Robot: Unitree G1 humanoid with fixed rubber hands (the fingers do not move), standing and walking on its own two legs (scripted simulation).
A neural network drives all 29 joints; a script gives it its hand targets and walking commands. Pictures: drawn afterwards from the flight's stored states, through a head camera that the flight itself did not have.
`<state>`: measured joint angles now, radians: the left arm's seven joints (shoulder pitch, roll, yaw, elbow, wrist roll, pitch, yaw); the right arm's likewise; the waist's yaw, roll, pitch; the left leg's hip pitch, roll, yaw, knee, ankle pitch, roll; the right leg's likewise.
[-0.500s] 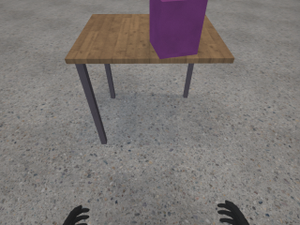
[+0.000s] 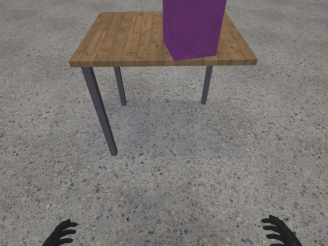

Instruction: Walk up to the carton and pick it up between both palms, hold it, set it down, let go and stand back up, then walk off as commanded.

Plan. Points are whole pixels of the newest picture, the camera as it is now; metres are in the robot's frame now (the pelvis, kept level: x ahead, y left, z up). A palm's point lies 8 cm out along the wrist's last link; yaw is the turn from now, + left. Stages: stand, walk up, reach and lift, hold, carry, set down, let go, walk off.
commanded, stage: stand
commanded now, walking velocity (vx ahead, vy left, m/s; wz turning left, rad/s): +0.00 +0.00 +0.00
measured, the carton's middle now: (190, 20) +1.00 -0.13 +0.15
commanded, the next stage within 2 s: none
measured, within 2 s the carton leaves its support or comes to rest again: neither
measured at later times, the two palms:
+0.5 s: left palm out of the picture +0.16 +0.28 -0.06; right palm out of the picture +0.15 -0.29 -0.06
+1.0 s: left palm out of the picture +0.16 +0.28 -0.05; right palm out of the picture +0.15 -0.29 -0.05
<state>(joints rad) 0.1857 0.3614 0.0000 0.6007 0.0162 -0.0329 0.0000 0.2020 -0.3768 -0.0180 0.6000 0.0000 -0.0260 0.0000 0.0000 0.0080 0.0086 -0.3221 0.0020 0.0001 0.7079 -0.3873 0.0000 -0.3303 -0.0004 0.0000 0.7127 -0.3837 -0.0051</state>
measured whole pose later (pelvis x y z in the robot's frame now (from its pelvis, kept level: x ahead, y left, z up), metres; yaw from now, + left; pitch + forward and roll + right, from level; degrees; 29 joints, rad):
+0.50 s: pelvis +0.00 +0.00 +0.00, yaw +0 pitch -1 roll +0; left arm 0.19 0.37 0.00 0.60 0.02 -0.03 0.00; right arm 0.20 -0.38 -0.02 0.60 0.00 -0.03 0.00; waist 0.00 0.01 0.01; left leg -0.31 0.00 0.00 0.71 -0.39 0.00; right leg -0.32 0.00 0.00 0.71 -0.38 -0.01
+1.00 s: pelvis +0.00 +0.00 +0.00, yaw +0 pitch -2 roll +0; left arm 0.19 0.38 0.00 0.60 0.02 -0.03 0.00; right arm 0.20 -0.39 -0.02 0.60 0.00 -0.03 0.00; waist 0.00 0.00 0.01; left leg -0.29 0.00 0.00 0.71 -0.39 0.00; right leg -0.30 0.00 0.00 0.71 -0.38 -0.01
